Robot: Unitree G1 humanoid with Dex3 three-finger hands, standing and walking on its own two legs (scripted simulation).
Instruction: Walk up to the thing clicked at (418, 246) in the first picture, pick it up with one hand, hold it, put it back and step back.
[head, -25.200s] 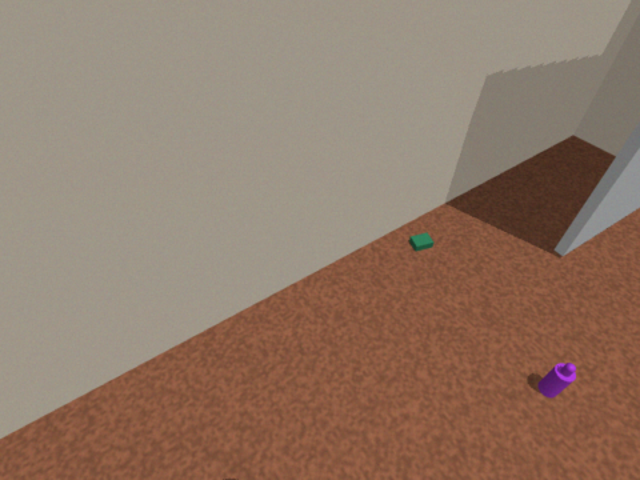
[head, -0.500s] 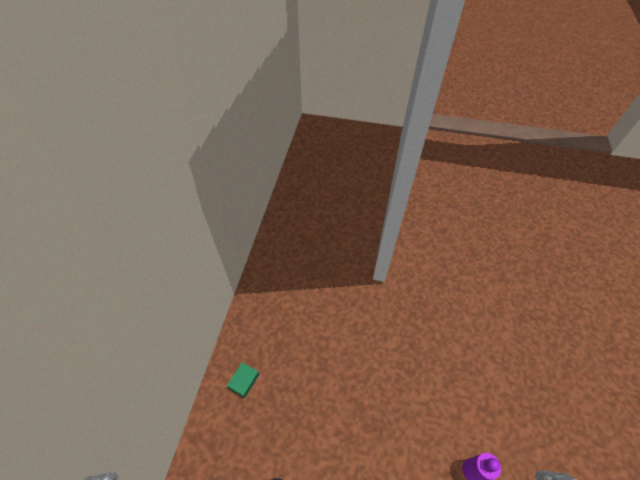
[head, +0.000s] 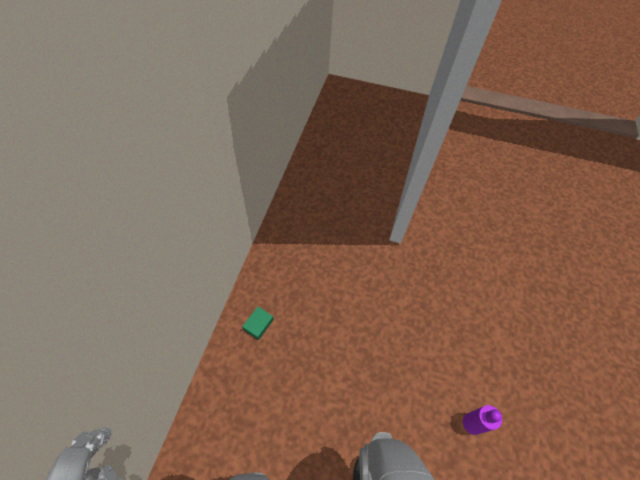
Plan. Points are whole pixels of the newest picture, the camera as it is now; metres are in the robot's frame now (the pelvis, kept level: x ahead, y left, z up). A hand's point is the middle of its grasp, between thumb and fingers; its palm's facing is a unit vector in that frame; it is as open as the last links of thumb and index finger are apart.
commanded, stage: walk up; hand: left
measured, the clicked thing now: (258, 323) +0.57 +0.18 -0.74
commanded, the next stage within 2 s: none
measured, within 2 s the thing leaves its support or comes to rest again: neither
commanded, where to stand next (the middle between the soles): +0.20 -0.01 m, yaw -6 degrees
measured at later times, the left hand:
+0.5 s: hand out of the picture -0.01 +0.25 -0.12, palm faces -0.06 -0.90 -0.43, open 7.4 cm
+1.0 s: hand out of the picture -0.16 +0.25 -0.14, palm faces -0.08 -0.93 -0.37, open 7.4 cm
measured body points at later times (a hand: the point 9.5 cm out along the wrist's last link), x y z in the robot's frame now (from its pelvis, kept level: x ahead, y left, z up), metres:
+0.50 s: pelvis -0.11 -0.01 +0.01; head -0.05 -0.04 +0.45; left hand +0.00 +0.30 -0.09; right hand +0.00 -0.33 -0.12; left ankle -0.14 +0.15 -0.64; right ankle -0.08 -0.13 -0.72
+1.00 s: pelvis -0.23 -0.02 +0.01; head -0.20 -0.02 +0.46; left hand -0.15 +0.30 -0.12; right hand -0.14 -0.34 -0.10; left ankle -0.18 +0.12 -0.72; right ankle -0.26 -0.14 -0.72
